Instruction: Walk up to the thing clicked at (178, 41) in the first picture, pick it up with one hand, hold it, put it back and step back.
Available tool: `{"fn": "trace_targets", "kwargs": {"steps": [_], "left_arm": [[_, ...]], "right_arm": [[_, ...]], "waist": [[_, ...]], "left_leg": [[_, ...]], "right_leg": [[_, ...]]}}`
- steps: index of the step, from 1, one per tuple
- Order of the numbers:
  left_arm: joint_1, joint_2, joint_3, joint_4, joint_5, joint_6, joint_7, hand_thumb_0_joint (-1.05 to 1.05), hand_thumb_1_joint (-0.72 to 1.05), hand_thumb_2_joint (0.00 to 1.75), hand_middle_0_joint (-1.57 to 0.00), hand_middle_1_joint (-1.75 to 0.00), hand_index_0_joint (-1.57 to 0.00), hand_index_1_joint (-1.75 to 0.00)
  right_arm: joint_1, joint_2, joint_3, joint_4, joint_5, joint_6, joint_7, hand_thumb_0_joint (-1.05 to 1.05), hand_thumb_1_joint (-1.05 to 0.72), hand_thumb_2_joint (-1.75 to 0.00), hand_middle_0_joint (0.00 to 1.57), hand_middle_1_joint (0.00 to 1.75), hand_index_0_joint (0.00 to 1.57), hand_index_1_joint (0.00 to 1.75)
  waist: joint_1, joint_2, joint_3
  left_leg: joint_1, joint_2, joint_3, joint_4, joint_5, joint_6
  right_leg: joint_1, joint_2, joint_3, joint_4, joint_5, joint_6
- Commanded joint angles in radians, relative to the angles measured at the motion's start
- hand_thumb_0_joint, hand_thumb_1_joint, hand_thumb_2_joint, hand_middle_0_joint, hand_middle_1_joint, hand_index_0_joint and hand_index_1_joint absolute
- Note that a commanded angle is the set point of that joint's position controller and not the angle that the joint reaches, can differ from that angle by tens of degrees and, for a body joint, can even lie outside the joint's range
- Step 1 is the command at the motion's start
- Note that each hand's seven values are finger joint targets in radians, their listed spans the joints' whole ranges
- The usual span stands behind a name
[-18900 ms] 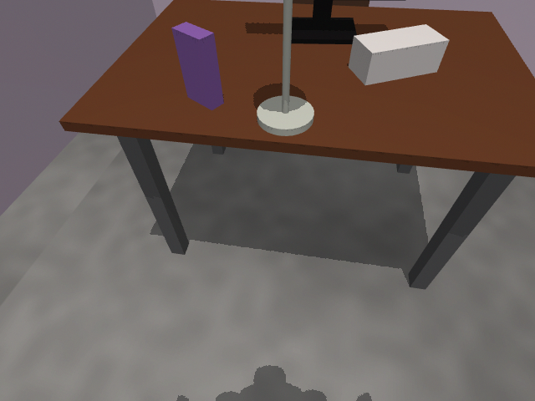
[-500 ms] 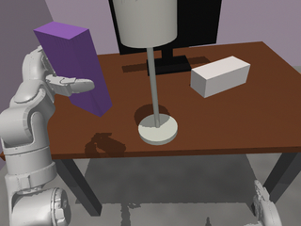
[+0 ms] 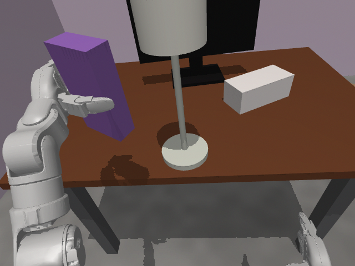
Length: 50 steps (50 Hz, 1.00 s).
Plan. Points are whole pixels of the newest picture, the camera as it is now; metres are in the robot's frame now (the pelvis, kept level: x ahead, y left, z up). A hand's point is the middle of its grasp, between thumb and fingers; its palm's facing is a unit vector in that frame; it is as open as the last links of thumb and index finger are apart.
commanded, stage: hold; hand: left
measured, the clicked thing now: (95, 91) +0.35 +0.15 +0.29
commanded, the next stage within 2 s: crouch in 0.96 s
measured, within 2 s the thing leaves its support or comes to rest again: neither
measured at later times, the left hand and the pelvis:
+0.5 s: hand (86, 85) +0.36 +0.17 +0.30, palm faces +0.22 -0.98 +0.02, open 12.8 cm; pelvis +0.00 +0.00 +0.00, yaw +0 degrees
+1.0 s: hand (85, 82) +0.36 +0.17 +0.30, palm faces +0.22 -0.98 +0.02, open 12.8 cm; pelvis +0.00 +0.00 +0.00, yaw +0 degrees
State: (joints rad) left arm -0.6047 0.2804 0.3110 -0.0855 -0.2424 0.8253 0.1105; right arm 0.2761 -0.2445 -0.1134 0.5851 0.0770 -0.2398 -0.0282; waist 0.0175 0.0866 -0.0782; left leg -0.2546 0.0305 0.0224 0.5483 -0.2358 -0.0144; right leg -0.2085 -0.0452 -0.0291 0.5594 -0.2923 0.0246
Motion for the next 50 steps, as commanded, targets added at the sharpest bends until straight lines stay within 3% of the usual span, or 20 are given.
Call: {"fn": "trace_targets", "kwargs": {"steps": [1, 9, 12, 15, 18, 20, 26, 31, 34, 35, 38, 39, 41, 43, 44, 45, 46, 47, 48, 50], "left_arm": [[-0.494, 0.21, 0.061, -0.161, -0.003, -0.089, -0.006, 0.0, -0.11, 1.25, -1.26, -1.44, -1.29, -1.44], [-0.454, 0.195, 0.055, -0.132, -0.009, -0.076, -0.023, 0.0, -0.13, 1.25, -1.26, -1.43, -1.28, -1.44], [-0.521, 0.225, 0.062, -0.22, -0.002, -0.091, -0.012, 0.0, -0.14, 1.23, -1.25, -1.42, -1.28, -1.43], [-0.499, 0.205, 0.06, -0.161, -0.004, -0.093, -0.001, 0.0, -0.14, 1.25, -1.24, -1.42, -1.27, -1.43], [-0.534, 0.248, 0.078, -0.198, 0.003, -0.114, 0.003, 0.0, -0.15, 1.25, -1.25, -1.43, -1.28, -1.44], [-0.537, 0.221, 0.05, -0.188, 0.008, -0.116, 0.003, 0.0, -0.15, 1.23, -1.24, -1.41, -1.27, -1.43], [-0.516, 0.233, 0.063, -0.187, 0.004, -0.113, -0.01, 0.0, -0.14, 1.24, -1.26, -1.43, -1.29, -1.44], [-0.476, 0.188, 0.043, -0.152, -0.006, -0.083, -0.022, 0.0, -0.15, 1.24, -1.25, -1.43, -1.28, -1.44], [-0.506, 0.212, 0.054, -0.16, -0.004, -0.08, -0.015, 0.0, -0.15, 1.23, -1.24, -1.42, -1.27, -1.43], [-0.511, 0.198, 0.036, -0.151, 0.002, -0.078, -0.01, 0.0, -0.15, 1.24, -1.24, -1.42, -1.27, -1.43], [-0.516, 0.198, 0.04, -0.146, -0.001, -0.086, -0.004, 0.0, -0.15, 1.24, -1.24, -1.42, -1.27, -1.43], [-0.513, 0.202, 0.049, -0.155, -0.004, -0.092, -0.001, 0.0, -0.14, 1.23, -1.24, -1.41, -1.27, -1.42], [-0.567, 0.244, 0.066, -0.204, 0.004, -0.107, 0.01, 0.0, -0.15, 1.22, -1.23, -1.41, -1.26, -1.42], [-0.558, 0.251, 0.072, -0.194, 0.009, -0.112, 0.009, 0.0, -0.16, 1.21, -1.23, -1.4, -1.25, -1.41], [-0.561, 0.231, 0.06, -0.164, 0.007, -0.114, 0.009, 0.0, -0.16, 1.22, -1.23, -1.4, -1.25, -1.42], [-0.557, 0.221, 0.049, -0.18, 0.01, -0.117, 0.013, 0.0, -0.16, 1.22, -1.23, -1.41, -1.26, -1.42], [-0.552, 0.239, 0.069, -0.161, 0.01, -0.117, 0.012, 0.0, -0.16, 1.23, -1.24, -1.41, -1.26, -1.43], [-0.553, 0.234, 0.048, -0.168, 0.013, -0.116, 0.007, 0.0, -0.15, 1.23, -1.23, -1.41, -1.26, -1.42], [-0.557, 0.24, 0.063, -0.172, 0.008, -0.117, 0.003, 0.0, -0.16, 1.23, -1.24, -1.42, -1.27, -1.43], [-0.534, 0.21, 0.043, -0.137, 0.008, -0.107, -0.003, 0.0, -0.03, 1.36, -1.24, -1.5, -1.28, -1.5]], "right_arm": [[-0.154, -0.108, -0.031, -0.182, 0.004, -0.067, -0.011, 0.0, 0.53, -0.05, 0.05, 0.05, 0.05, 0.05], [-0.134, -0.11, -0.033, -0.212, 0.012, -0.059, 0.004, 0.0, 0.53, -0.05, 0.05, 0.05, 0.05, 0.05], [-0.125, -0.119, -0.052, -0.206, 0.011, -0.056, 0.003, 0.0, 0.53, -0.05, 0.05, 0.05, 0.05, 0.05], [-0.149, -0.119, -0.049, -0.209, 0.008, -0.06, 0.0, 0.0, 0.53, -0.05, 0.05, 0.05, 0.05, 0.05], [-0.144, -0.117, -0.046, -0.204, 0.008, -0.057, -0.003, 0.0, 0.52, -0.06, 0.05, 0.05, 0.05, 0.05], [-0.148, -0.116, -0.044, -0.206, 0.007, -0.061, -0.006, 0.0, 0.52, -0.06, 0.05, 0.05, 0.05, 0.05], [-0.159, -0.112, -0.038, -0.211, 0.008, -0.064, -0.005, 0.0, 0.52, -0.06, 0.05, 0.05, 0.05, 0.05], [-0.153, -0.113, -0.04, -0.203, 0.01, -0.061, 0.0, 0.0, 0.52, -0.06, 0.05, 0.05, 0.05, 0.05], [-0.141, -0.126, -0.05, -0.197, 0.009, -0.059, 0.0, 0.0, 0.53, -0.05, 0.05, 0.05, 0.05, 0.05], [-0.155, -0.117, -0.039, -0.199, 0.008, -0.06, 0.003, 0.0, 0.53, -0.05, 0.05, 0.05, 0.05, 0.05], [-0.132, -0.111, -0.042, -0.174, 0.009, -0.058, 0.0, 0.0, 0.53, -0.05, 0.05, 0.05, 0.05, 0.05], [-0.151, -0.112, -0.041, -0.188, 0.009, -0.064, 0.0, 0.0, 0.53, -0.05, 0.05, 0.05, 0.05, 0.05], [-0.142, -0.121, -0.054, -0.195, 0.01, -0.062, -0.002, 0.0, 0.53, -0.05, 0.05, 0.05, 0.05, 0.05], [-0.137, -0.115, -0.05, -0.184, 0.008, -0.061, -0.002, 0.0, 0.52, -0.06, 0.05, 0.05, 0.05, 0.05], [-0.135, -0.122, -0.058, -0.202, 0.008, -0.065, -0.005, 0.0, 0.52, -0.06, 0.05, 0.05, 0.05, 0.05], [-0.15, -0.113, -0.048, -0.195, 0.009, -0.066, -0.003, 0.0, 0.52, -0.06, 0.05, 0.05, 0.05, 0.05], [-0.139, -0.117, -0.049, -0.2, 0.007, -0.064, -0.005, 0.0, 0.52, -0.06, 0.05, 0.05, 0.05, 0.05], [-0.147, -0.109, -0.044, -0.199, 0.01, -0.065, -0.004, 0.0, 0.52, -0.06, 0.05, 0.05, 0.05, 0.05], [-0.134, -0.111, -0.042, -0.2, 0.007, -0.067, -0.005, 0.0, 0.52, -0.06, 0.05, 0.05, 0.05, 0.05], [-0.149, -0.113, -0.044, -0.208, 0.008, -0.069, -0.004, 0.0, 0.55, -0.06, 0.05, 0.05, 0.05, 0.05]], "waist": [[0.012, -0.106, -0.192], [0.011, -0.128, -0.173], [0.004, -0.097, -0.186], [0.007, -0.107, -0.17], [0.004, -0.093, -0.212], [-0.001, -0.085, -0.201], [0.013, -0.086, -0.216], [0.007, -0.089, -0.188], [0.004, -0.108, -0.18], [0.005, -0.087, -0.169], [-0.002, -0.091, -0.157], [0.01, -0.101, -0.161], [0.003, -0.078, -0.22], [0.005, -0.079, -0.214], [-0.008, -0.094, -0.214], [0.009, -0.08, -0.194], [0.004, -0.086, -0.218], [0.003, -0.064, -0.2], [0.007, -0.075, -0.214], [0.004, -0.072, -0.202]], "left_leg": [[0.118, -0.04, 0.017, -0.067, 0.107, 0.023], [0.116, -0.043, 0.021, -0.071, 0.113, 0.026], [0.139, -0.039, 0.018, -0.076, 0.11, 0.023], [0.123, -0.039, 0.016, -0.076, 0.101, 0.023], [0.136, -0.044, 0.02, -0.067, 0.105, 0.026], [0.137, -0.042, 0.021, -0.069, 0.099, 0.025], [0.135, -0.039, 0.016, -0.071, 0.106, 0.022], [0.129, -0.035, 0.015, -0.077, 0.117, 0.02], [0.131, -0.033, 0.011, -0.084, 0.1, 0.02], [0.126, -0.034, 0.013, -0.09, 0.087, 0.018], [0.121, -0.035, 0.015, -0.092, 0.077, 0.021], [0.116, -0.036, 0.014, -0.091, 0.077, 0.021], [0.145, -0.039, 0.018, -0.079, 0.109, 0.021], [0.145, -0.039, 0.017, -0.079, 0.11, 0.021], [0.154, -0.035, 0.017, -0.075, 0.11, 0.021], [0.136, -0.034, 0.013, -0.081, 0.109, 0.018], [0.149, -0.035, 0.015, -0.077, 0.109, 0.02], [0.143, -0.036, 0.015, -0.08, 0.112, 0.018], [0.143, -0.035, 0.016, -0.077, 0.103, 0.018], [0.139, -0.036, 0.018, -0.077, 0.111, 0.019]], "right_leg": [[-0.036, 0.042, -0.04, -0.119, 0.131, -0.015], [-0.04, 0.039, -0.036, -0.126, 0.139, -0.014], [-0.047, 0.041, -0.037, -0.119, 0.134, -0.019], [-0.042, 0.042, -0.039, -0.123, 0.128, -0.017], [-0.032, 0.037, -0.034, -0.122, 0.136, -0.016], [-0.046, 0.038, -0.036, -0.12, 0.126, -0.018], [-0.026, 0.043, -0.042, -0.119, 0.125, -0.019], [-0.034, 0.048, -0.04, -0.117, 0.14, -0.021], [-0.037, 0.05, -0.043, -0.123, 0.124, -0.02], [-0.049, 0.051, -0.045, -0.123, 0.111, -0.022], [-0.054, 0.047, -0.041, -0.126, 0.108, -0.021], [-0.043, 0.047, -0.043, -0.127, 0.105, -0.021], [-0.034, 0.043, -0.039, -0.12, 0.134, -0.022], [-0.037, 0.044, -0.04, -0.117, 0.133, -0.022], [-0.037, 0.045, -0.04, -0.117, 0.137, -0.02], [-0.04, 0.047, -0.045, -0.113, 0.129, -0.024], [-0.038, 0.046, -0.042, -0.117, 0.133, -0.021], [-0.044, 0.046, -0.044, -0.116, 0.131, -0.024], [-0.034, 0.046, -0.042, -0.119, 0.123, -0.022], [-0.037, 0.045, -0.041, -0.118, 0.132, -0.022]]}}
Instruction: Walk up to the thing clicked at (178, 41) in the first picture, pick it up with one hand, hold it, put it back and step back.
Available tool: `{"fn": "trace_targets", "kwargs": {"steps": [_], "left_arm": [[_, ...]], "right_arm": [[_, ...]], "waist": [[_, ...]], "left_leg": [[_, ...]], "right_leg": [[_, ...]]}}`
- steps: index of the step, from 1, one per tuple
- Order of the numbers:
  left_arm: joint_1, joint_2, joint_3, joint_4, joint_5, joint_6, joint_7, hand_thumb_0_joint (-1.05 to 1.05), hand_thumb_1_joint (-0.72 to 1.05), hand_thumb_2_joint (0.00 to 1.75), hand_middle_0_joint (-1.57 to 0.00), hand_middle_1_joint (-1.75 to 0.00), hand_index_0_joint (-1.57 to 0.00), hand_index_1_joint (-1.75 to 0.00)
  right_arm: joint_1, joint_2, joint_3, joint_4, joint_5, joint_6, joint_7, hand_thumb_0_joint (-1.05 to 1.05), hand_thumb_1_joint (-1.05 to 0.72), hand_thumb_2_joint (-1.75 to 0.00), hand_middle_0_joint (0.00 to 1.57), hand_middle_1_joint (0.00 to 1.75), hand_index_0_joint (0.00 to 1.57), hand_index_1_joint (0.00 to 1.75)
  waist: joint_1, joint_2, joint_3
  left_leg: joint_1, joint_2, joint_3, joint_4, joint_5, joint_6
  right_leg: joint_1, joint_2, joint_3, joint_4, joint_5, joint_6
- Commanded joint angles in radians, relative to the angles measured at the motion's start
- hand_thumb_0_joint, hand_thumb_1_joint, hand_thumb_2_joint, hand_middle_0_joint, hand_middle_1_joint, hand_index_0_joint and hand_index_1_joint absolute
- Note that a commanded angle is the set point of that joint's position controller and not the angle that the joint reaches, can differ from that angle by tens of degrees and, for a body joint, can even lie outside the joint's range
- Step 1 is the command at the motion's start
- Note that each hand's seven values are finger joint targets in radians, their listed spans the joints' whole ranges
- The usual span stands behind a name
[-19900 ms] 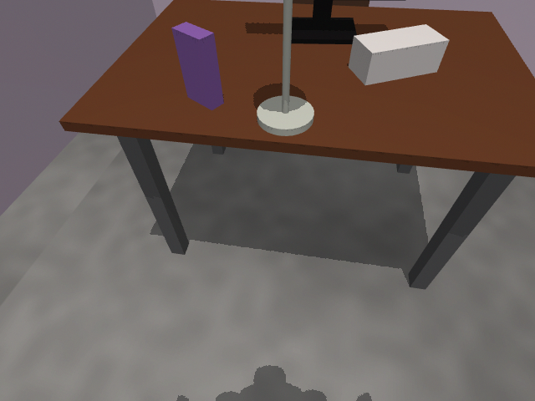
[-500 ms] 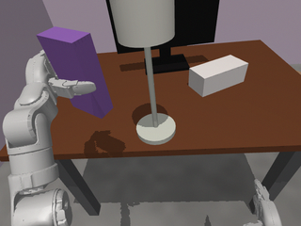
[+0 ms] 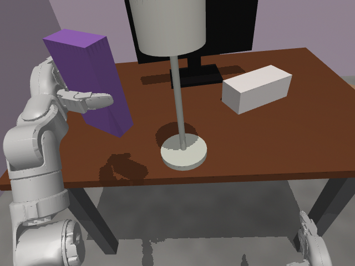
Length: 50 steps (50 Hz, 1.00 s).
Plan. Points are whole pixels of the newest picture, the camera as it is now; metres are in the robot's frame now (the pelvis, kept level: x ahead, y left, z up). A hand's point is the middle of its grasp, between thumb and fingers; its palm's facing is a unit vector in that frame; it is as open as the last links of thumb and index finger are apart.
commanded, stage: crouch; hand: left
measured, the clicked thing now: (94, 87) +0.35 +0.16 +0.29
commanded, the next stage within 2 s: none
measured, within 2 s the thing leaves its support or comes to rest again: neither
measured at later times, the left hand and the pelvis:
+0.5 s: hand (91, 92) +0.42 +0.20 +0.25, palm faces +0.27 -0.96 +0.01, open 12.8 cm; pelvis -0.01 +0.00 +0.00, yaw +0 degrees
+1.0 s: hand (93, 90) +0.49 +0.23 +0.22, palm faces +0.28 -0.96 -0.01, open 12.8 cm; pelvis +0.01 +0.01 +0.00, yaw -2 degrees
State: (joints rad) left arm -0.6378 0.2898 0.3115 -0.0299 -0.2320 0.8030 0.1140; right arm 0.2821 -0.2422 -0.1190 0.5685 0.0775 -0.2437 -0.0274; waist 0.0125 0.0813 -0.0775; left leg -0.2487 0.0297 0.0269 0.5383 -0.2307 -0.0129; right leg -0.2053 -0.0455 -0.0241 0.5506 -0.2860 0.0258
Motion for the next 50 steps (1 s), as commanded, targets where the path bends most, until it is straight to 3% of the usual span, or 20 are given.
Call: {"fn": "trace_targets", "kwargs": {"steps": [1, 4, 6, 8, 12, 18, 21, 22, 25, 26, 29, 30, 32, 34, 37, 39, 41, 45, 48, 50], "left_arm": [[-0.502, 0.212, 0.046, -0.179, 0.0, -0.081, -0.009, 0.0, -0.01, 1.36, -1.25, -1.5, -1.28, -1.5], [-0.556, 0.261, 0.068, -0.156, 0.007, -0.076, -0.013, 0.0, -0.09, 1.3, -1.27, -1.45, -1.31, -1.45], [-0.524, 0.216, 0.038, -0.104, 0.005, -0.069, -0.02, 0.0, -0.16, 1.2, -1.26, -1.41, -1.31, -1.4], [-0.515, 0.218, 0.048, -0.058, -0.006, -0.076, -0.027, 0.0, -0.15, 1.21, -1.26, -1.42, -1.31, -1.4], [-0.566, 0.239, 0.041, 0.033, 0.004, -0.112, -0.026, 0.0, -0.18, 1.18, -1.22, -1.37, -1.27, -1.36], [-0.707, 0.305, 0.043, 0.181, 0.055, -0.252, -0.007, 0.0, -0.16, 1.18, -1.2, -1.36, -1.25, -1.35], [-0.763, 0.353, 0.059, 0.243, 0.066, -0.334, -0.024, 0.0, -0.12, 1.2, -1.21, -1.37, -1.26, -1.36], [-0.772, 0.346, 0.046, 0.26, 0.069, -0.356, -0.032, 0.0, -0.1, 1.2, -1.21, -1.36, -1.25, -1.35], [-0.819, 0.385, 0.055, 0.325, 0.083, -0.424, -0.041, 0.0, -0.12, 1.2, -1.22, -1.37, -1.26, -1.37], [-0.837, 0.366, 0.037, 0.353, 0.082, -0.443, -0.045, 0.0, -0.11, 1.2, -1.23, -1.37, -1.26, -1.37], [-0.825, 0.386, 0.048, 0.461, 0.09, -0.493, -0.049, 0.0, -0.14, 1.19, -1.22, -1.36, -1.26, -1.36], [-0.873, 0.441, 0.077, 0.435, 0.093, -0.518, -0.047, 0.0, -0.15, 1.19, -1.22, -1.36, -1.26, -1.36], [-0.855, 0.42, 0.063, 0.53, 0.101, -0.545, -0.053, 0.0, -0.16, 1.2, -1.23, -1.38, -1.27, -1.37], [-0.834, 0.439, 0.082, 0.583, 0.099, -0.577, -0.063, 0.0, -0.17, 1.19, -1.23, -1.37, -1.27, -1.37], [-0.848, 0.434, 0.065, 0.608, 0.11, -0.624, -0.078, 0.0, -0.15, 1.19, -1.23, -1.37, -1.27, -1.36], [-0.831, 0.475, 0.097, 0.64, 0.105, -0.651, -0.085, 0.0, -0.16, 1.19, -1.24, -1.38, -1.29, -1.37], [-0.858, 0.476, 0.09, 0.613, 0.111, -0.676, -0.09, 0.0, -0.17, 1.18, -1.23, -1.37, -1.27, -1.36], [-0.834, 0.471, 0.088, 0.599, 0.111, -0.703, -0.094, 0.0, -0.19, 1.17, -1.21, -1.35, -1.25, -1.35], [-0.837, 0.466, 0.087, 0.583, 0.109, -0.715, -0.097, 0.0, -0.17, 1.19, -1.19, -1.34, -1.23, -1.34], [-0.805, 0.493, 0.105, 0.599, 0.113, -0.718, -0.094, 0.0, -0.16, 1.2, -1.19, -1.35, -1.23, -1.35]], "right_arm": [[-0.159, -0.122, -0.042, -0.174, 0.005, -0.066, -0.005, 0.0, 0.54, -0.06, 0.05, 0.05, 0.05, 0.05], [-0.158, -0.138, -0.055, -0.166, 0.002, -0.064, -0.009, 0.0, 0.56, -0.04, 0.05, 0.05, 0.05, 0.05], [-0.17, -0.117, -0.036, -0.184, 0.005, -0.068, -0.007, 0.0, 0.56, -0.04, 0.05, 0.05, 0.05, 0.05], [-0.152, -0.1, -0.005, -0.189, 0.005, -0.066, -0.007, 0.0, 0.57, -0.04, 0.05, 0.05, 0.05, 0.05], [-0.135, -0.112, -0.007, -0.182, -0.003, -0.075, -0.013, 0.0, 0.57, -0.04, 0.05, 0.05, 0.05, 0.05], [-0.11, -0.121, -0.005, -0.162, -0.019, -0.092, -0.035, 0.0, 0.58, -0.04, 0.05, 0.05, 0.05, 0.05], [-0.1, -0.123, 0.002, -0.198, -0.023, -0.103, -0.044, 0.0, 0.58, -0.04, 0.05, 0.05, 0.05, 0.05], [-0.115, -0.097, 0.032, -0.184, -0.025, -0.106, -0.043, 0.0, 0.58, -0.04, 0.05, 0.05, 0.05, 0.05], [-0.118, -0.115, 0.012, -0.175, -0.029, -0.117, -0.047, 0.0, 0.58, -0.04, 0.05, 0.05, 0.05, 0.05], [-0.134, -0.111, 0.017, -0.193, -0.029, -0.122, -0.047, 0.0, 0.58, -0.04, 0.05, 0.05, 0.05, 0.05], [-0.144, -0.11, 0.021, -0.163, -0.03, -0.129, -0.043, 0.0, 0.57, -0.04, 0.05, 0.05, 0.05, 0.05], [-0.144, -0.121, 0.015, -0.169, -0.032, -0.129, -0.045, 0.0, 0.57, -0.04, 0.05, 0.05, 0.05, 0.05], [-0.125, -0.11, 0.021, -0.149, -0.036, -0.129, -0.042, 0.0, 0.56, -0.04, 0.05, 0.05, 0.05, 0.05], [-0.111, -0.117, 0.017, -0.147, -0.035, -0.127, -0.041, 0.0, 0.56, -0.04, 0.05, 0.05, 0.05, 0.05], [-0.114, -0.107, 0.032, -0.144, -0.038, -0.126, -0.037, 0.0, 0.56, -0.04, 0.05, 0.05, 0.05, 0.05], [-0.106, -0.134, 0.013, -0.139, -0.039, -0.121, -0.036, 0.0, 0.56, -0.04, 0.05, 0.05, 0.05, 0.05], [-0.109, -0.114, 0.033, -0.134, -0.04, -0.114, -0.033, 0.0, 0.56, -0.04, 0.05, 0.05, 0.05, 0.05], [-0.091, -0.139, 0.014, -0.15, -0.043, -0.101, -0.04, 0.0, 0.56, -0.04, 0.05, 0.05, 0.05, 0.05], [-0.092, -0.102, 0.047, -0.136, -0.045, -0.093, -0.037, 0.0, 0.57, -0.04, 0.05, 0.05, 0.05, 0.05], [-0.087, -0.138, 0.016, -0.134, -0.045, -0.084, -0.04, 0.0, 0.57, -0.04, 0.05, 0.05, 0.05, 0.05]], "waist": [[0.01, -0.082, -0.191], [0.007, -0.082, -0.187], [0.009, -0.091, -0.16], [0.008, -0.148, -0.145], [-0.013, -0.147, -0.12], [-0.038, -0.093, -0.173], [-0.045, -0.092, -0.251], [-0.035, -0.067, -0.24], [-0.049, -0.01, -0.282], [-0.055, -0.006, -0.3], [-0.053, -0.018, -0.256], [-0.049, -0.008, -0.29], [-0.059, -0.039, -0.266], [-0.071, -0.054, -0.295], [-0.07, -0.046, -0.297], [-0.069, -0.044, -0.336], [-0.065, -0.009, -0.365], [-0.076, -0.006, -0.404], [-0.069, 0.015, -0.373], [-0.069, -0.001, -0.375]], "left_leg": [[0.127, -0.034, 0.01, -0.071, 0.097, 0.018], [0.119, -0.037, 0.012, -0.073, 0.095, 0.02], [0.108, -0.036, 0.011, -0.077, 0.091, 0.021], [0.097, -0.038, 0.012, -0.078, 0.07, 0.027], [0.087, -0.042, 0.018, -0.084, 0.041, 0.028], [0.106, -0.034, 0.008, -0.084, 0.01, 0.023], [0.128, -0.033, 0.003, -0.06, 0.061, 0.026], [0.124, -0.033, 0.003, -0.06, 0.064, 0.024], [0.143, -0.021, -0.005, -0.063, 0.046, 0.014], [0.151, -0.019, -0.007, -0.06, 0.056, 0.013], [0.102, -0.013, -0.008, -0.062, 0.035, 0.012], [0.105, -0.014, -0.007, -0.061, 0.036, 0.012], [0.083, -0.012, -0.005, -0.058, 0.027, 0.016], [0.08, -0.015, 0.0, -0.046, 0.067, 0.019], [0.079, -0.013, 0.001, -0.043, 0.084, 0.019], [0.072, -0.013, 0.001, -0.038, 0.106, 0.02], [0.087, -0.012, 0.003, -0.03, 0.143, 0.018], [0.135, -0.003, 0.001, -0.021, 0.218, 0.016], [0.135, 0.001, -0.001, -0.018, 0.258, 0.014], [0.12, -0.001, -0.001, -0.023, 0.248, 0.016]], "right_leg": [[-0.041, 0.046, -0.046, -0.113, 0.118, -0.023], [-0.04, 0.045, -0.042, -0.116, 0.124, -0.02], [-0.047, 0.045, -0.044, -0.118, 0.116, -0.022], [-0.055, 0.045, -0.044, -0.133, 0.097, -0.015], [-0.087, 0.04, -0.034, -0.141, 0.079, -0.015], [-0.115, 0.043, -0.037, -0.125, 0.068, -0.021], [-0.087, 0.037, -0.027, -0.116, 0.117, -0.017], [-0.093, 0.038, -0.027, -0.111, 0.116, -0.019], [-0.121, 0.045, -0.028, -0.101, 0.104, -0.026], [-0.116, 0.045, -0.029, -0.103, 0.114, -0.026], [-0.13, 0.052, -0.029, -0.102, 0.092, -0.027], [-0.115, 0.051, -0.026, -0.105, 0.092, -0.026], [-0.121, 0.053, -0.024, -0.109, 0.085, -0.023], [-0.114, 0.052, -0.017, -0.102, 0.125, -0.019], [-0.125, 0.055, -0.017, -0.099, 0.138, -0.021], [-0.099, 0.055, -0.015, -0.095, 0.162, -0.019], [-0.101, 0.055, -0.012, -0.087, 0.194, -0.023], [-0.092, 0.061, -0.02, -0.08, 0.254, -0.026], [-0.095, 0.066, -0.027, -0.085, 0.273, -0.028], [-0.082, 0.064, -0.024, -0.089, 0.272, -0.027]]}}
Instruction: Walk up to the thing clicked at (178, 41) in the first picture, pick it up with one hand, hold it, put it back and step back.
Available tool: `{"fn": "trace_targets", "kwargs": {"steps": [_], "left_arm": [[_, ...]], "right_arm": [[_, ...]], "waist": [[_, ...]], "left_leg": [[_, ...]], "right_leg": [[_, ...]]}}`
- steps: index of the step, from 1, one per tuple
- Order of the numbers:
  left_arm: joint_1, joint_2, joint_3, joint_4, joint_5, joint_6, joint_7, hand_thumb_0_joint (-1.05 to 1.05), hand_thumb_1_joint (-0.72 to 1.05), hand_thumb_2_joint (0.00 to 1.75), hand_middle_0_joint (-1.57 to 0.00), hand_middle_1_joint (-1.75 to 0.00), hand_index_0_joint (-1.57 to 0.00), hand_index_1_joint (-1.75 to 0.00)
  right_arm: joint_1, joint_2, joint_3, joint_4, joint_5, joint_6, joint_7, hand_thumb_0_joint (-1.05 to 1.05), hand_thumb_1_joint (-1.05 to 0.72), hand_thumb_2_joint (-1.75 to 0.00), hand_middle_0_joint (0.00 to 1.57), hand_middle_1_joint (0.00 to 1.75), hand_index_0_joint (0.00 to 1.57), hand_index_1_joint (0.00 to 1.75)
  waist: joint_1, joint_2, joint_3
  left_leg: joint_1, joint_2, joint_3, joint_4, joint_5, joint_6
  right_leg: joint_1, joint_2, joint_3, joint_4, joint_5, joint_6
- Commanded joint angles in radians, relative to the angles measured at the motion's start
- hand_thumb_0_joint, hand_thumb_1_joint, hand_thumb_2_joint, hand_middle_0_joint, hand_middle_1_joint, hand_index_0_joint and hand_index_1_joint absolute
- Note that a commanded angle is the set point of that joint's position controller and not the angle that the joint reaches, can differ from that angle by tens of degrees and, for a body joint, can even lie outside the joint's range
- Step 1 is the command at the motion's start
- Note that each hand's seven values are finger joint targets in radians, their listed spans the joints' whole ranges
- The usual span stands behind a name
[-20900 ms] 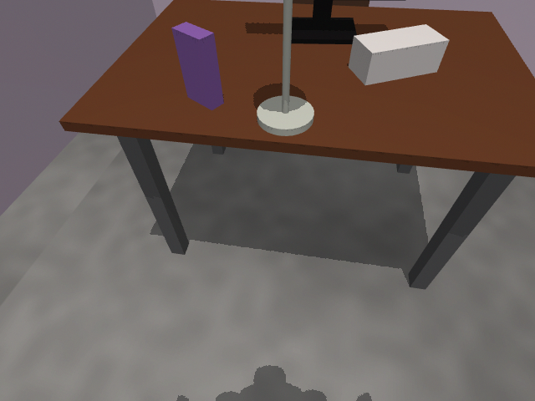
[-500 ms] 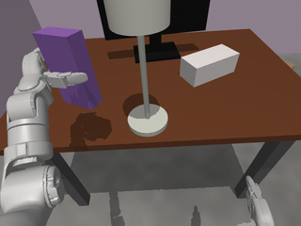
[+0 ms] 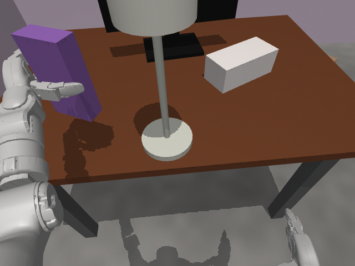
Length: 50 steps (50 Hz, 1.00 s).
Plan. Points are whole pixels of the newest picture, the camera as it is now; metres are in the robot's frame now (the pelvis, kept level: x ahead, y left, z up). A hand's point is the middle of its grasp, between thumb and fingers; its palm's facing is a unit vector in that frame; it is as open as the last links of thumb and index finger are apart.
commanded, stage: crouch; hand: left
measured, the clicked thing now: (63, 77) +0.47 +0.22 +0.21
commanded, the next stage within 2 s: lower in 1.06 s
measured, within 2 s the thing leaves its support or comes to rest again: neither
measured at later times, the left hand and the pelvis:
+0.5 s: hand (51, 72) +0.49 +0.25 +0.21, palm faces +0.31 -0.95 +0.00, open 12.8 cm; pelvis +0.02 +0.00 +0.00, yaw +1 degrees
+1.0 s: hand (48, 69) +0.51 +0.26 +0.20, palm faces +0.31 -0.95 +0.00, open 12.8 cm; pelvis +0.02 +0.00 +0.00, yaw +0 degrees
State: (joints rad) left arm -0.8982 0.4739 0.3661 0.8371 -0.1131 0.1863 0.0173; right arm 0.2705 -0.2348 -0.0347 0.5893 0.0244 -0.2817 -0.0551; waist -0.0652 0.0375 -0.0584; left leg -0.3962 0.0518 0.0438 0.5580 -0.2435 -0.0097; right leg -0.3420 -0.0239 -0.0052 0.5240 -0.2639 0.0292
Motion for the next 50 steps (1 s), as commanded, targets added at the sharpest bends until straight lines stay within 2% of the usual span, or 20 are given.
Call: {"fn": "trace_targets", "kwargs": {"steps": [1, 7, 9, 11, 13, 14, 16, 19, 20, 21, 24, 28, 30, 32, 35, 37, 40, 43, 47, 50], "left_arm": [[-0.57, 0.303, 0.043, -0.288, -0.006, -0.107, 0.002, 0.0, -0.16, 1.19, -1.19, -1.35, -1.23, -1.35], [-0.515, 0.269, 0.029, -0.263, -0.012, -0.112, -0.019, 0.0, -0.14, 1.19, -1.18, -1.34, -1.22, -1.34], [-0.517, 0.303, 0.052, -0.272, -0.012, -0.112, -0.02, 0.0, -0.11, 1.21, -1.18, -1.34, -1.22, -1.34], [-0.517, 0.284, 0.039, -0.264, -0.013, -0.109, -0.024, 0.0, -0.13, 1.21, -1.19, -1.35, -1.23, -1.35], [-0.511, 0.291, 0.048, -0.268, -0.016, -0.116, -0.026, 0.0, -0.17, 1.2, -1.19, -1.34, -1.22, -1.35], [-0.515, 0.331, 0.064, -0.274, -0.01, -0.115, -0.026, 0.0, -0.14, 1.22, -1.19, -1.35, -1.22, -1.35], [-0.514, 0.296, 0.049, -0.26, -0.009, -0.112, -0.028, 0.0, -0.14, 1.21, -1.18, -1.34, -1.22, -1.35], [-0.515, 0.317, 0.063, -0.248, -0.01, -0.122, -0.027, 0.0, -0.16, 1.21, -1.19, -1.35, -1.22, -1.35], [-0.533, 0.33, 0.063, -0.246, -0.005, -0.125, -0.03, 0.0, -0.15, 1.22, -1.2, -1.35, -1.23, -1.36], [-0.534, 0.318, 0.061, -0.23, -0.005, -0.132, -0.034, 0.0, -0.14, 1.23, -1.2, -1.36, -1.24, -1.37], [-0.552, 0.354, 0.075, -0.216, -0.004, -0.145, -0.038, 0.0, -0.15, 1.23, -1.21, -1.37, -1.25, -1.38], [-0.558, 0.352, 0.074, -0.16, -0.001, -0.159, -0.043, 0.0, -0.17, 1.24, -1.22, -1.38, -1.25, -1.38], [-0.566, 0.376, 0.073, -0.155, 0.003, -0.168, -0.045, 0.0, -0.16, 1.24, -1.22, -1.39, -1.26, -1.39], [-0.587, 0.384, 0.073, -0.151, 0.009, -0.183, -0.049, 0.0, -0.14, 1.26, -1.22, -1.39, -1.26, -1.39], [-0.583, 0.403, 0.081, -0.115, 0.007, -0.189, -0.054, 0.0, -0.18, 1.24, -1.23, -1.39, -1.26, -1.39], [-0.605, 0.376, 0.062, -0.13, 0.002, -0.199, -0.062, 0.0, -0.16, 1.24, -1.23, -1.38, -1.26, -1.38], [-0.609, 0.427, 0.09, -0.094, 0.001, -0.209, -0.062, 0.0, -0.18, 1.24, -1.23, -1.39, -1.26, -1.39], [-0.622, 0.445, 0.09, -0.059, 0.016, -0.222, -0.061, 0.0, -0.16, 1.25, -1.22, -1.39, -1.25, -1.39], [-0.643, 0.444, 0.083, -0.058, 0.013, -0.237, -0.074, 0.0, -0.15, 1.23, -1.21, -1.37, -1.24, -1.36], [-0.634, 0.474, 0.097, -0.023, 0.021, -0.236, -0.075, 0.0, -0.2, 1.22, -1.2, -1.36, -1.24, -1.36]], "right_arm": [[-0.075, -0.144, -0.072, -0.154, 0.007, -0.042, -0.013, 0.0, 0.57, -0.04, 0.05, 0.05, 0.05, 0.05], [-0.074, -0.1, -0.029, -0.181, 0.008, -0.024, -0.001, 0.0, 0.57, -0.04, 0.05, 0.05, 0.05, 0.05], [-0.045, -0.137, -0.067, -0.152, 0.007, -0.015, -0.003, 0.0, 0.57, -0.04, 0.05, 0.05, 0.05, 0.05], [-0.056, -0.108, -0.038, -0.159, 0.007, -0.011, 0.004, 0.0, 0.56, -0.04, 0.05, 0.05, 0.05, 0.05], [-0.059, -0.126, -0.053, -0.172, 0.009, -0.006, 0.004, 0.0, 0.56, -0.04, 0.05, 0.05, 0.05, 0.05], [-0.055, -0.135, -0.069, -0.146, 0.01, 0.001, 0.002, 0.0, 0.56, -0.04, 0.05, 0.05, 0.05, 0.05], [-0.063, -0.131, -0.058, -0.182, 0.008, 0.002, 0.003, 0.0, 0.56, -0.04, 0.05, 0.05, 0.05, 0.05], [-0.07, -0.136, -0.067, -0.168, 0.009, 0.011, 0.004, 0.0, 0.56, -0.05, 0.05, 0.05, 0.05, 0.05], [-0.061, -0.15, -0.082, -0.181, 0.008, 0.014, 0.001, 0.0, 0.56, -0.05, 0.05, 0.05, 0.05, 0.05], [-0.087, -0.118, -0.047, -0.212, 0.01, 0.012, 0.005, 0.0, 0.56, -0.05, 0.05, 0.05, 0.05, 0.05], [-0.069, -0.139, -0.068, -0.197, 0.008, 0.023, 0.004, 0.0, 0.56, -0.05, 0.05, 0.05, 0.05, 0.05], [-0.079, -0.11, -0.037, -0.188, 0.007, 0.03, 0.009, 0.0, 0.56, -0.05, 0.05, 0.05, 0.05, 0.05], [-0.095, -0.159, -0.08, -0.198, 0.004, 0.032, 0.003, 0.0, 0.56, -0.05, 0.05, 0.05, 0.05, 0.05], [-0.07, -0.119, -0.04, -0.189, 0.003, 0.036, 0.011, 0.0, 0.56, -0.05, 0.05, 0.05, 0.05, 0.05], [-0.062, -0.136, -0.059, -0.175, 0.006, 0.046, 0.006, 0.0, 0.56, -0.05, 0.05, 0.05, 0.05, 0.05], [-0.084, -0.13, -0.047, -0.198, 0.004, 0.043, 0.007, 0.0, 0.56, -0.05, 0.05, 0.05, 0.05, 0.05], [-0.104, -0.129, -0.036, -0.198, 0.002, 0.044, 0.008, 0.0, 0.55, -0.05, 0.05, 0.05, 0.05, 0.05], [-0.097, -0.155, -0.065, -0.193, -0.001, 0.053, 0.003, 0.0, 0.55, -0.05, 0.05, 0.05, 0.05, 0.05], [-0.104, -0.12, -0.03, -0.187, 0.003, 0.057, 0.004, 0.0, 0.56, -0.05, 0.05, 0.05, 0.05, 0.05], [-0.09, -0.136, -0.041, -0.193, 0.001, 0.066, 0.003, 0.0, 0.55, -0.05, 0.05, 0.05, 0.05, 0.05]], "waist": [[0.001, 0.062, -0.397], [-0.008, 0.032, -0.399], [-0.008, 0.038, -0.402], [-0.01, 0.051, -0.396], [-0.01, 0.028, -0.416], [-0.004, 0.06, -0.404], [-0.009, 0.023, -0.394], [-0.007, 0.047, -0.393], [-0.028, 0.031, -0.415], [-0.018, 0.005, -0.401], [-0.028, 0.035, -0.423], [-0.028, 0.032, -0.397], [-0.04, 0.067, -0.411], [-0.036, 0.057, -0.413], [-0.045, 0.08, -0.418], [-0.05, 0.076, -0.455], [-0.038, 0.083, -0.437], [-0.055, 0.054, -0.435], [-0.048, 0.091, -0.444], [-0.056, 0.082, -0.468]], "left_leg": [[0.274, -0.022, -0.018, -0.044, 0.262, 0.011], [0.292, -0.022, -0.015, -0.017, 0.387, 0.02], [0.292, -0.026, -0.013, -0.02, 0.385, 0.021], [0.296, -0.027, -0.011, -0.018, 0.383, 0.022], [0.294, -0.025, -0.015, -0.019, 0.396, 0.023], [0.286, -0.031, -0.012, -0.02, 0.388, 0.023], [0.282, -0.028, -0.017, -0.028, 0.369, 0.023], [0.294, -0.026, -0.021, -0.028, 0.375, 0.02], [0.304, -0.028, -0.018, -0.021, 0.386, 0.026], [0.277, -0.03, -0.016, -0.021, 0.377, 0.028], [0.294, -0.029, -0.019, -0.019, 0.387, 0.026], [0.253, -0.032, -0.015, -0.025, 0.343, 0.028], [0.285, -0.028, -0.018, -0.023, 0.339, 0.023], [0.261, -0.026, -0.02, -0.021, 0.333, 0.023], [0.278, -0.022, -0.023, -0.021, 0.326, 0.021], [0.304, -0.017, -0.026, -0.011, 0.361, 0.02], [0.266, -0.018, -0.025, -0.005, 0.367, 0.019], [0.237, -0.019, -0.024, -0.009, 0.321, 0.025], [0.241, -0.019, -0.023, -0.001, 0.325, 0.022], [0.233, -0.02, -0.023, 0.006, 0.336, 0.027]], "right_leg": [[0.05, 0.042, -0.043, -0.062, 0.25, -0.032], [0.068, 0.04, -0.045, -0.061, 0.358, -0.024], [0.078, 0.037, -0.043, -0.06, 0.363, -0.023], [0.07, 0.035, -0.043, -0.063, 0.361, -0.022], [0.088, 0.036, -0.044, -0.059, 0.376, -0.022], [0.081, 0.031, -0.041, -0.064, 0.374, -0.02], [0.085, 0.034, -0.046, -0.062, 0.359, -0.021], [0.067, 0.034, -0.049, -0.064, 0.349, -0.025], [0.069, 0.031, -0.044, -0.068, 0.371, -0.019], [0.088, 0.03, -0.043, -0.068, 0.375, -0.016], [0.074, 0.03, -0.043, -0.066, 0.375, -0.019], [0.075, 0.028, -0.04, -0.068, 0.352, -0.018], [0.045, 0.03, -0.04, -0.071, 0.334, -0.022], [0.06, 0.033, -0.041, -0.073, 0.332, -0.02], [0.025, 0.036, -0.042, -0.071, 0.312, -0.026], [0.021, 0.039, -0.044, -0.069, 0.331, -0.027], [0.04, 0.04, -0.042, -0.063, 0.338, -0.027], [0.035, 0.038, -0.036, -0.069, 0.316, -0.024], [0.022, 0.037, -0.036, -0.059, 0.313, -0.027], [0.027, 0.038, -0.032, -0.055, 0.332, -0.025]]}}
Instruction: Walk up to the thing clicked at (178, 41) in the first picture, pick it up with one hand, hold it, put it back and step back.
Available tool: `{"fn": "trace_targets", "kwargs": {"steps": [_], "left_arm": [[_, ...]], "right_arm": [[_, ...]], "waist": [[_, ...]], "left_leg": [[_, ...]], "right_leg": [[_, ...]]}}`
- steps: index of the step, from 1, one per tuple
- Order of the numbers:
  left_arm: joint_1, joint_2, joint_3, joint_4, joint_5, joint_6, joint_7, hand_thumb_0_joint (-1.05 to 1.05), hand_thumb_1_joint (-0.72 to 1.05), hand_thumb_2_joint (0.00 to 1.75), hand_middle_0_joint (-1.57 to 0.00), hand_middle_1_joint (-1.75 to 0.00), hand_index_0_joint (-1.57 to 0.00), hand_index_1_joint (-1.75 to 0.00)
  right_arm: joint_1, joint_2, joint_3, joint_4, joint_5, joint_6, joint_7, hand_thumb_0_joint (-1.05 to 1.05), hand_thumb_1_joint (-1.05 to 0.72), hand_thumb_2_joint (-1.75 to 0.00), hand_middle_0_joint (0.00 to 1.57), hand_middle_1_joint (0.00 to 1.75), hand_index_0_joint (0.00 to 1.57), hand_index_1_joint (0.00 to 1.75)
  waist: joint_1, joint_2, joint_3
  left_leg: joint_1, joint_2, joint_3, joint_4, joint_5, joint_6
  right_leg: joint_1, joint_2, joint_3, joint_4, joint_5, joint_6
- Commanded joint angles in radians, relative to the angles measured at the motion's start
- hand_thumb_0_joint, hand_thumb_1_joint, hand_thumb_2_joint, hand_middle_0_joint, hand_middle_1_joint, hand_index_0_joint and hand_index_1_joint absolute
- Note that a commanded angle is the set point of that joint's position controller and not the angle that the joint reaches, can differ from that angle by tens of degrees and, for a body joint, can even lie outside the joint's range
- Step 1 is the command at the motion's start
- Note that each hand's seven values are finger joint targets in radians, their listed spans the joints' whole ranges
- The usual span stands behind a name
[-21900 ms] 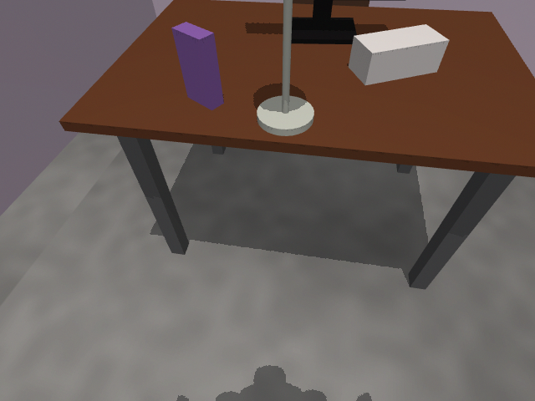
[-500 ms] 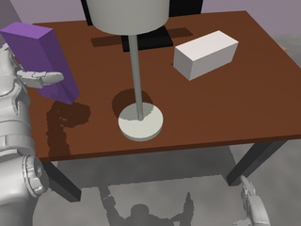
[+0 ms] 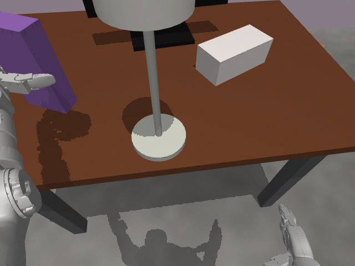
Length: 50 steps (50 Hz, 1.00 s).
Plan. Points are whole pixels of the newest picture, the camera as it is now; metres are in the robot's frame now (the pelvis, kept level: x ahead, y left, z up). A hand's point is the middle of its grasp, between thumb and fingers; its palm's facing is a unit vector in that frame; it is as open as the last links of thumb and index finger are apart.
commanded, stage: crouch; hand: left
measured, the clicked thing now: (32, 68) +0.49 +0.24 +0.20
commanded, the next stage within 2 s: lower in 0.06 s
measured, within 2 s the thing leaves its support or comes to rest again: rests again in 1.24 s
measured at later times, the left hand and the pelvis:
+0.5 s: hand (29, 74) +0.51 +0.27 +0.17, palm faces +0.31 -0.95 -0.02, open 12.8 cm; pelvis +0.01 +0.01 -0.01, yaw -1 degrees
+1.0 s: hand (34, 82) +0.52 +0.28 +0.14, palm faces +0.32 -0.95 +0.00, open 12.8 cm; pelvis +0.01 +0.01 -0.02, yaw -1 degrees
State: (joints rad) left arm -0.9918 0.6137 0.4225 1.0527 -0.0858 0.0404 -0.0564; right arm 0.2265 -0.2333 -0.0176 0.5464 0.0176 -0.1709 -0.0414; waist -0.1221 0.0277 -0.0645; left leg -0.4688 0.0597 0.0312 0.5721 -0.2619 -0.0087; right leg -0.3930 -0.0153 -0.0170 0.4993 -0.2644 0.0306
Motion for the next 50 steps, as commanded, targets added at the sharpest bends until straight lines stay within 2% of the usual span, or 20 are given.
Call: {"fn": "trace_targets", "kwargs": {"steps": [1, 9, 11, 13, 14, 17, 20, 24, 27, 28, 31, 34, 35, 38, 39, 40, 43, 44, 46, 50], "left_arm": [[-0.56, 0.321, 0.031, -0.241, -0.008, -0.093, -0.003, 0.0, -0.18, 1.23, -1.2, -1.36, -1.24, -1.36], [-0.577, 0.352, 0.035, -0.21, -0.001, -0.107, -0.009, 0.0, -0.11, 1.18, -1.21, -1.32, -1.23, -1.34], [-0.573, 0.326, 0.022, -0.186, 0.006, -0.107, -0.011, 0.0, -0.09, 1.16, -1.21, -1.3, -1.22, -1.32], [-0.517, 0.282, 0.008, -0.124, 0.004, -0.107, -0.009, 0.0, -0.11, 1.16, -1.19, -1.29, -1.2, -1.31], [-0.525, 0.294, 0.009, -0.133, 0.009, -0.114, -0.007, 0.0, -0.11, 1.16, -1.19, -1.29, -1.2, -1.31], [-0.538, 0.296, 0.011, -0.169, 0.004, -0.127, -0.009, 0.0, -0.09, 1.15, -1.18, -1.29, -1.2, -1.3], [-0.529, 0.339, 0.038, -0.205, -0.002, -0.148, -0.006, 0.0, -0.12, 1.15, -1.17, -1.29, -1.19, -1.3], [-0.537, 0.326, 0.041, -0.255, -0.007, -0.17, 0.004, 0.0, -0.16, 1.14, -1.16, -1.28, -1.17, -1.29], [-0.525, 0.37, 0.071, -0.256, -0.007, -0.174, 0.012, 0.0, -0.17, 1.14, -1.15, -1.27, -1.16, -1.29], [-0.508, 0.35, 0.061, -0.252, 0.0, -0.176, 0.014, 0.0, -0.19, 1.14, -1.15, -1.27, -1.16, -1.29], [-0.494, 0.342, 0.06, -0.249, 0.003, -0.181, 0.015, 0.0, -0.17, 1.14, -1.13, -1.26, -1.14, -1.28], [-0.471, 0.325, 0.054, -0.217, 0.003, -0.184, 0.009, 0.0, -0.18, 1.16, -1.14, -1.28, -1.15, -1.3], [-0.469, 0.355, 0.071, -0.237, 0.002, -0.184, 0.012, 0.0, -0.18, 1.16, -1.14, -1.28, -1.15, -1.31], [-0.461, 0.313, 0.057, -0.21, 0.001, -0.181, 0.01, 0.0, -0.19, 1.16, -1.14, -1.28, -1.15, -1.3], [-0.42, 0.301, 0.053, -0.148, 0.004, -0.175, 0.008, 0.0, -0.2, 1.16, -1.14, -1.28, -1.15, -1.3], [-0.444, 0.321, 0.056, -0.198, 0.002, -0.185, 0.007, 0.0, -0.2, 1.15, -1.12, -1.27, -1.13, -1.29], [-0.478, 0.317, 0.058, -0.221, -0.003, -0.206, 0.0, 0.0, -0.2, 1.14, -1.14, -1.27, -1.15, -1.28], [-0.459, 0.348, 0.076, -0.21, -0.004, -0.207, 0.002, 0.0, -0.14, 1.06, -1.16, -1.24, -1.19, -1.23], [-0.501, 0.347, 0.076, -0.277, -0.009, -0.219, -0.001, 0.0, -0.3, 0.9, -1.05, -1.09, -1.1, -1.07], [-0.49, 0.352, 0.08, -0.277, -0.003, -0.208, 0.008, 0.0, -0.51, 0.63, -0.86, -0.84, -0.9, -0.82]], "right_arm": [[-0.049, -0.127, -0.051, -0.153, 0.008, -0.043, -0.012, 0.0, 0.55, -0.05, 0.05, 0.05, 0.05, 0.05], [-0.063, -0.159, -0.071, -0.162, 0.005, -0.037, -0.012, 0.0, 0.55, -0.05, 0.05, 0.05, 0.05, 0.05], [-0.066, -0.116, -0.035, -0.164, 0.005, -0.034, -0.006, 0.0, 0.55, -0.05, 0.05, 0.05, 0.05, 0.05], [-0.061, -0.123, -0.039, -0.178, 0.005, -0.034, -0.005, 0.0, 0.55, -0.05, 0.05, 0.05, 0.05, 0.05], [-0.042, -0.142, -0.059, -0.152, 0.001, -0.027, -0.003, 0.0, 0.56, -0.05, 0.05, 0.05, 0.05, 0.05], [-0.019, -0.126, -0.035, -0.185, 0.001, -0.025, 0.003, 0.0, 0.56, -0.04, 0.05, 0.05, 0.05, 0.05], [-0.008, -0.154, -0.065, -0.19, -0.002, -0.02, 0.003, 0.0, 0.55, -0.05, 0.05, 0.05, 0.05, 0.05], [-0.022, -0.127, -0.044, -0.217, -0.001, -0.012, 0.007, 0.0, 0.54, -0.05, 0.05, 0.05, 0.05, 0.05], [-0.018, -0.156, -0.067, -0.236, -0.004, -0.006, 0.001, 0.0, 0.54, -0.05, 0.05, 0.05, 0.05, 0.05], [0.004, -0.129, -0.042, -0.225, -0.006, -0.002, 0.006, 0.0, 0.54, -0.05, 0.05, 0.05, 0.05, 0.05], [-0.004, -0.15, -0.067, -0.236, -0.009, 0.006, 0.006, 0.0, 0.54, -0.05, 0.05, 0.05, 0.05, 0.05], [-0.009, -0.138, -0.057, -0.259, -0.009, 0.011, 0.011, 0.0, 0.54, -0.05, 0.05, 0.05, 0.05, 0.05], [0.013, -0.145, -0.068, -0.249, -0.007, 0.015, 0.011, 0.0, 0.54, -0.05, 0.05, 0.05, 0.05, 0.05], [0.024, -0.124, -0.051, -0.252, -0.009, 0.02, 0.016, 0.0, 0.54, -0.05, 0.05, 0.05, 0.05, 0.05], [0.009, -0.151, -0.071, -0.271, -0.008, 0.022, 0.016, 0.0, 0.54, -0.05, 0.05, 0.05, 0.05, 0.05], [-0.008, -0.167, -0.085, -0.286, -0.008, 0.022, 0.015, 0.0, 0.55, -0.05, 0.05, 0.05, 0.05, 0.05], [0.015, -0.135, -0.058, -0.298, -0.009, 0.026, 0.023, 0.0, 0.54, -0.05, 0.05, 0.05, 0.05, 0.05], [0.02, -0.158, -0.076, -0.302, -0.009, 0.029, 0.019, 0.0, 0.54, -0.04, 0.05, 0.05, 0.05, 0.05], [0.024, -0.162, -0.075, -0.335, -0.011, 0.03, 0.02, 0.0, 0.54, -0.04, 0.05, 0.05, 0.05, 0.05], [0.039, -0.159, -0.072, -0.327, -0.01, 0.039, 0.018, 0.0, 0.52, -0.05, 0.05, 0.05, 0.05, 0.05]], "waist": [[-0.003, 0.101, -0.432], [-0.011, 0.116, -0.471], [-0.004, 0.117, -0.461], [-0.011, 0.08, -0.429], [-0.018, 0.112, -0.428], [-0.015, 0.127, -0.48], [-0.012, 0.139, -0.498], [-0.008, 0.153, -0.515], [-0.013, 0.139, -0.544], [-0.008, 0.139, -0.538], [-0.011, 0.168, -0.535], [-0.018, 0.138, -0.5], [-0.008, 0.144, -0.513], [-0.018, 0.123, -0.494], [-0.026, 0.096, -0.465], [-0.025, 0.124, -0.474], [-0.017, 0.154, -0.507], [-0.01, 0.135, -0.512], [-0.018, 0.16, -0.587], [-0.011, 0.157, -0.585]], "left_leg": [[0.297, -0.028, -0.009, -0.008, 0.334, 0.025], [0.308, -0.017, -0.016, 0.01, 0.37, 0.02], [0.298, -0.017, -0.016, 0.014, 0.372, 0.021], [0.273, -0.016, -0.015, 0.016, 0.35, 0.023], [0.279, -0.012, -0.017, 0.018, 0.351, 0.017], [0.328, -0.005, -0.024, 0.037, 0.403, 0.015], [0.32, -0.003, -0.028, 0.051, 0.419, 0.013], [0.305, -0.007, -0.022, 0.071, 0.424, 0.018], [0.285, -0.011, -0.017, 0.089, 0.446, 0.025], [0.271, -0.01, -0.019, 0.093, 0.461, 0.024], [0.302, -0.003, -0.027, 0.109, 0.502, 0.017], [0.25, -0.007, -0.022, 0.109, 0.444, 0.021], [0.244, -0.011, -0.018, 0.109, 0.43, 0.023], [0.205, -0.013, -0.015, 0.118, 0.406, 0.03], [0.199, -0.01, -0.02, 0.117, 0.384, 0.03], [0.211, -0.009, -0.021, 0.123, 0.383, 0.028], [0.235, 0.001, -0.033, 0.134, 0.416, 0.017], [0.225, -0.003, -0.03, 0.14, 0.41, 0.022], [0.255, -0.001, -0.032, 0.155, 0.472, 0.019], [0.25, -0.005, -0.032, 0.166, 0.507, 0.023]], "right_leg": [[0.056, 0.03, -0.02, -0.033, 0.313, -0.026], [0.038, 0.037, -0.022, -0.021, 0.318, -0.032], [0.029, 0.037, -0.021, -0.022, 0.316, -0.032], [0.014, 0.04, -0.024, -0.016, 0.296, -0.032], [-0.016, 0.041, -0.024, -0.014, 0.283, -0.037], [-0.035, 0.045, -0.029, -0.002, 0.299, -0.038], [-0.026, 0.045, -0.027, 0.013, 0.309, -0.038], [-0.012, 0.04, -0.02, 0.029, 0.326, -0.034], [0.02, 0.037, -0.014, 0.042, 0.376, -0.028], [0.023, 0.037, -0.014, 0.051, 0.389, -0.028], [-0.031, 0.04, -0.018, 0.06, 0.377, -0.033], [-0.017, 0.04, -0.016, 0.064, 0.356, -0.031], [-0.009, 0.038, -0.014, 0.071, 0.356, -0.03], [-0.019, 0.038, -0.012, 0.082, 0.355, -0.026], [-0.054, 0.041, -0.012, 0.079, 0.325, -0.028], [-0.066, 0.04, -0.012, 0.084, 0.313, -0.03], [-0.091, 0.045, -0.021, 0.103, 0.295, -0.037], [-0.074, 0.043, -0.017, 0.106, 0.307, -0.033], [-0.05, 0.042, -0.015, 0.127, 0.363, -0.034], [-0.034, 0.036, -0.009, 0.132, 0.41, -0.03]]}}
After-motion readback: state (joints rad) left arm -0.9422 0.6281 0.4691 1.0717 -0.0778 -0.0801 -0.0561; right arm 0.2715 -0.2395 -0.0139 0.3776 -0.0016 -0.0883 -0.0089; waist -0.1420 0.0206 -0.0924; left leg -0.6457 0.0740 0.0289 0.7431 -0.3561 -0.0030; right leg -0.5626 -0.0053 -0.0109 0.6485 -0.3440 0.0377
